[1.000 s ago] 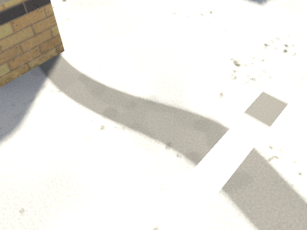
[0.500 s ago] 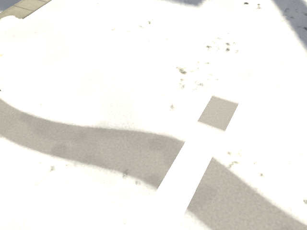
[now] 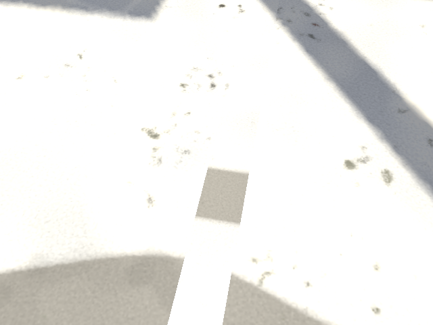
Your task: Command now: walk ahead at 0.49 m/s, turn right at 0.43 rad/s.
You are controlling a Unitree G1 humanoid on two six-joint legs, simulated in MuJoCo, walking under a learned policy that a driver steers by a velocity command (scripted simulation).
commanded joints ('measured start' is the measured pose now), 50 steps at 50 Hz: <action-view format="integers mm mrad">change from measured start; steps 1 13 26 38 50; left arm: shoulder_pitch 49 -321 -60 57 -89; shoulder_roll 16 31 64 123 132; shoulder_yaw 7 -19 16 35 11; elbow -64 -211 -98 16 -117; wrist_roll -2 6 38 35 -22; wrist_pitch -1 -29 -64 -52 -107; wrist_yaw -4 -46 -43 3 -20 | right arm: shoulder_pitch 50 200 144 -162 208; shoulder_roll -78 -182 -80 -26 -183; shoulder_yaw -19 -33 -9 0 -73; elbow -9 83 38 -88 -111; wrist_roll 1 38 41 26 18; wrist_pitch -17 25 53 62 63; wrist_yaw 9 4 -4 34 20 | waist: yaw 7 -75 -15 75 -126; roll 95 105 -41 1 131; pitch -42 34 -74 69 -280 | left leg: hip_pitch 146 260 -318 -459 630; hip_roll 273 289 181 131 340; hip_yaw -275 -97 -159 -93 -702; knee -256 -241 764 290 -100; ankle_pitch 48 150 -108 242 -62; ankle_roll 186 148 -3 8 362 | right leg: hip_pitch -158 -157 321 476 -379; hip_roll -101 -74 -243 -249 -19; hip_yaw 36 -93 91 -223 27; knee -27 -606 -1051 -1086 230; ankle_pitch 53 304 351 468 -118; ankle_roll -1 0 -183 -108 30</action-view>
